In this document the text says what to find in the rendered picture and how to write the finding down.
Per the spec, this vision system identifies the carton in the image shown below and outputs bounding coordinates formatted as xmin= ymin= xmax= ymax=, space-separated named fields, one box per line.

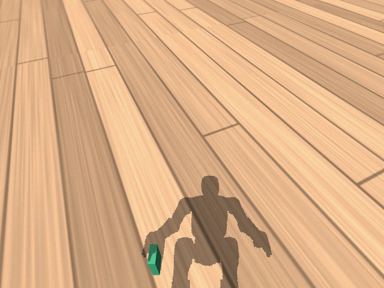
xmin=148 ymin=244 xmax=161 ymax=275

